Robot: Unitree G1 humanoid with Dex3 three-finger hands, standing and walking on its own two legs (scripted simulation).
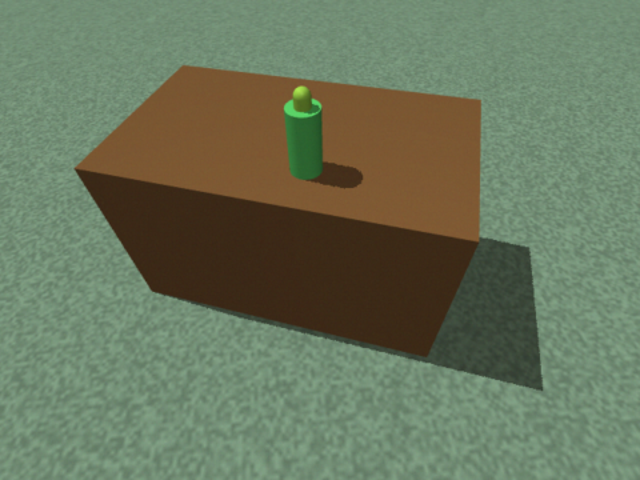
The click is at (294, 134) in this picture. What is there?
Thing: necked bottle
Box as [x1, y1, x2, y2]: [284, 86, 322, 179]
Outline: 299,86 294,90 293,98 288,101 284,106 290,172 295,177 309,179 317,176 322,170 321,106 319,102 311,98 310,92 306,87
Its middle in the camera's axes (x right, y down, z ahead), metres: -0.04 -0.27 +0.94
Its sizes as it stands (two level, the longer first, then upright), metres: 0.086 0.086 0.227
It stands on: a support 0.60 m high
